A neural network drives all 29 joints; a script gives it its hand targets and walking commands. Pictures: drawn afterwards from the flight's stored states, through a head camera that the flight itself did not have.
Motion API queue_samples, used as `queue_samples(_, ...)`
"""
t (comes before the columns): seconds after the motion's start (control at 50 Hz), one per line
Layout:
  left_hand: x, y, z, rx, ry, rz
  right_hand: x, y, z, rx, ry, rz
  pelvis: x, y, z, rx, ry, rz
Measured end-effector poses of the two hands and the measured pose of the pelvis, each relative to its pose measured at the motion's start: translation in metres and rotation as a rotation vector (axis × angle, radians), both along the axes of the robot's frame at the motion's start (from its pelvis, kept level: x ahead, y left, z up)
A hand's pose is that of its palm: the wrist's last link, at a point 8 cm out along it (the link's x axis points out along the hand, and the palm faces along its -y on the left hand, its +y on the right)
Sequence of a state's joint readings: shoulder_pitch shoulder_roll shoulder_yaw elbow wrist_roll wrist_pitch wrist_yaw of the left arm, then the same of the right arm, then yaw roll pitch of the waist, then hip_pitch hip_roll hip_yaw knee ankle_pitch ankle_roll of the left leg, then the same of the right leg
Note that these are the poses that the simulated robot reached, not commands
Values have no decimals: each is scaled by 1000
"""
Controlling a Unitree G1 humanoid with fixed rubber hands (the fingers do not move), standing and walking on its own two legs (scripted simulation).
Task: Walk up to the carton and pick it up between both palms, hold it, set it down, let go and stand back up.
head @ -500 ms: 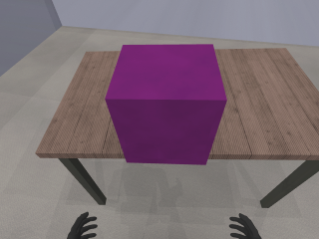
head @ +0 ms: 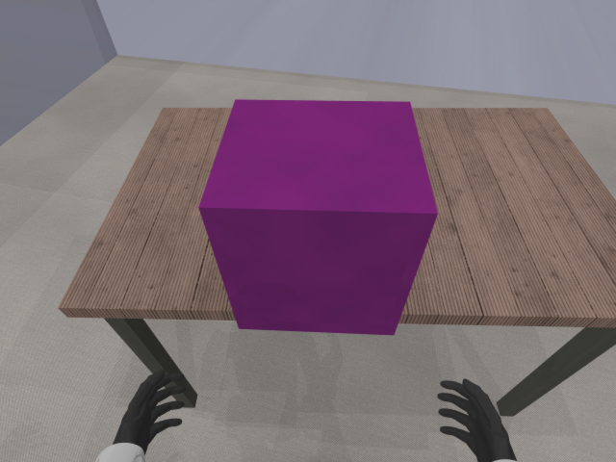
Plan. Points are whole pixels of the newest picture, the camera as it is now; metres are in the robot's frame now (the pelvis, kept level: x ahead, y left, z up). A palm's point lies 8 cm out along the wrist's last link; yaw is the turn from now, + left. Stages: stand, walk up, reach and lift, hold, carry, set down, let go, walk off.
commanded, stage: reach and lift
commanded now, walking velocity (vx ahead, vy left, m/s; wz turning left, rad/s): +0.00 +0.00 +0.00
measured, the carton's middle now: (318, 223) +0.46 +0.00 +0.05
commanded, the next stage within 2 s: none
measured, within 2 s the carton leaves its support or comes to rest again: neither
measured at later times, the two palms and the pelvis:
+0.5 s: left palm (125, 391) +0.23 +0.24 +0.00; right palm (487, 382) +0.23 -0.20 +0.01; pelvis +0.04 +0.01 +0.00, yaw -1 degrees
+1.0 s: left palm (129, 330) +0.29 +0.24 +0.05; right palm (487, 327) +0.28 -0.21 +0.05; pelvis +0.03 +0.01 +0.01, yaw -1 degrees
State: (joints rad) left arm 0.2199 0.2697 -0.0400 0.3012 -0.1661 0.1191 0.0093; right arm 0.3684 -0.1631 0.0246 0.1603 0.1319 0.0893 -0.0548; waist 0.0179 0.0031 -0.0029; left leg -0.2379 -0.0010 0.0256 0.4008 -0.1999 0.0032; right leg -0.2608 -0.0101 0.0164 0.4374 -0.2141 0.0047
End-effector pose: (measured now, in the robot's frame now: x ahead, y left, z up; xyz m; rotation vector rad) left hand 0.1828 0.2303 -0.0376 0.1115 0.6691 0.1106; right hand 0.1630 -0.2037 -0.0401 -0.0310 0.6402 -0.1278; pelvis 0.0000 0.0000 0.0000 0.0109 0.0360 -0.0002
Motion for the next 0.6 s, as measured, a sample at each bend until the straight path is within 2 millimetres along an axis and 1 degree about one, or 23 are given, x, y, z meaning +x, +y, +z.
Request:
queue_samples(0.12,12,6,12,-28,-91,-19,21,5,15,4,-94,5,16,4,2,-4,13,-4)
queue_samples(0.26,23,11,18,-48,-171,-31,40,5,30,-2,-173,-5,29,8,3,-12,17,-14)
queue_samples(0.46,40,11,37,-47,-295,-49,62,2,45,0,-291,2,35,14,4,-18,17,-16)
queue_samples(0.54,46,10,44,-45,-340,-52,67,-2,50,-4,-339,2,35,14,4,-17,10,-13)
queue_samples(0.6,48,10,45,-45,-358,-51,69,-4,50,-7,-356,-3,35,14,4,-16,2,-11)
